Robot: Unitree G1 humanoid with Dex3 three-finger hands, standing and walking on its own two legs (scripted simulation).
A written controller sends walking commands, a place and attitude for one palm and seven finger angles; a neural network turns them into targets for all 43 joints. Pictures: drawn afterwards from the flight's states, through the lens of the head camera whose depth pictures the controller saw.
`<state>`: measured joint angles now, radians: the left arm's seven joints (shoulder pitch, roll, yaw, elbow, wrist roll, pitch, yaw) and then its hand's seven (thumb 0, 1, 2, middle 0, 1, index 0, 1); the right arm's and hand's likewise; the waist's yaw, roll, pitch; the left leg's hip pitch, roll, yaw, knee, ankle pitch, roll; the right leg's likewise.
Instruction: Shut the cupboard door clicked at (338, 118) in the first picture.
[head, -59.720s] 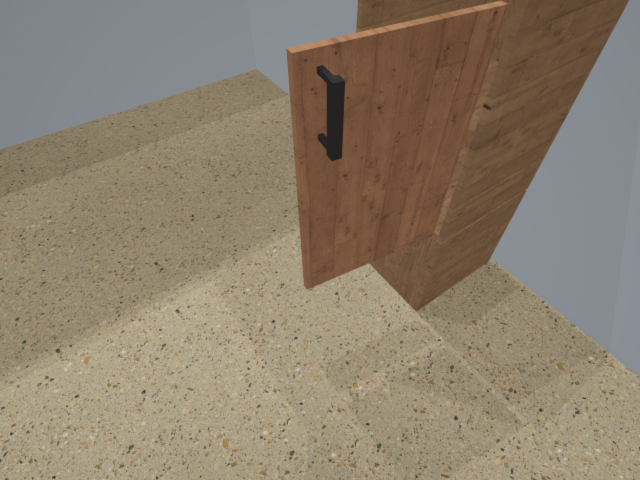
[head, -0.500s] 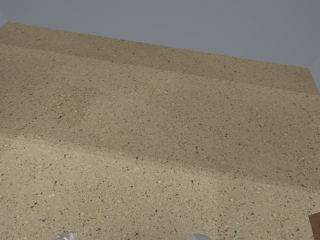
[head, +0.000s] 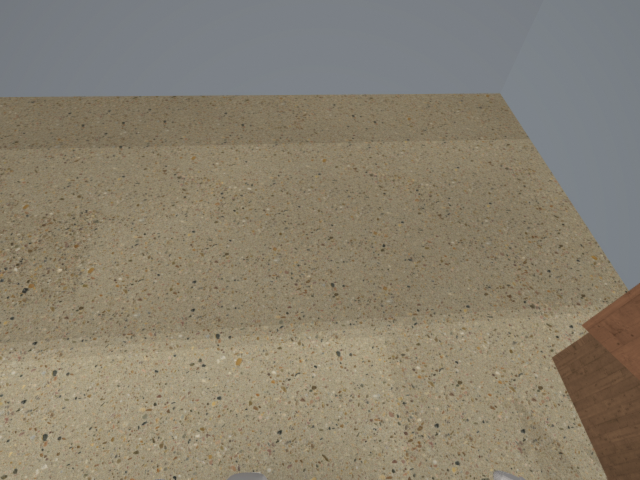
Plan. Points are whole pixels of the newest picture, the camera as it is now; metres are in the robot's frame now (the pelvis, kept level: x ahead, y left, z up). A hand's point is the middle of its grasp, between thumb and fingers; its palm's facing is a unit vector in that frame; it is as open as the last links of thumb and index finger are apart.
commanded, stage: turn to face it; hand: left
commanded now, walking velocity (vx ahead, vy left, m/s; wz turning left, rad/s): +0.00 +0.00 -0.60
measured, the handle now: out of the picture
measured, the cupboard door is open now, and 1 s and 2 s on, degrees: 26 26 26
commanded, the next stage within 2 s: take the last steps up to it in 1.48 s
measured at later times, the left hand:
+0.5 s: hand (214, 456) +0.16 +0.16 -0.15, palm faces -0.29 -0.91 -0.28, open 7.4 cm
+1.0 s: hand (223, 425) +0.21 +0.16 -0.17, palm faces -0.52 -0.83 -0.20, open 7.4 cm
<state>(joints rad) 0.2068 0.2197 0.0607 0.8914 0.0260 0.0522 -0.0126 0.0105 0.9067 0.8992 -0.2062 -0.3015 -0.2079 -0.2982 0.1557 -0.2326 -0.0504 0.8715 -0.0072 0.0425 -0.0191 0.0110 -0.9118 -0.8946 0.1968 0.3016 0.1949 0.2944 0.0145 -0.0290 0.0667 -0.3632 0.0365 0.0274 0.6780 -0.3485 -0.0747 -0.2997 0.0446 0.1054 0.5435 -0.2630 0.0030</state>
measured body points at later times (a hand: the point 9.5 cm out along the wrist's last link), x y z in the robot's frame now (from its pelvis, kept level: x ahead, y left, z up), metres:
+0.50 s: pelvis -0.01 -0.01 -0.01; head +0.02 -0.05 +0.44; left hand +0.18 +0.20 -0.13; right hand -0.05 -0.28 -0.16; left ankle +0.01 +0.12 -0.69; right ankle -0.05 -0.12 -0.73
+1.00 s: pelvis +0.02 +0.02 +0.01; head +0.08 +0.02 +0.45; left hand +0.23 +0.20 -0.15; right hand -0.04 -0.24 -0.12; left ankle +0.08 +0.10 -0.73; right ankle -0.09 -0.08 -0.65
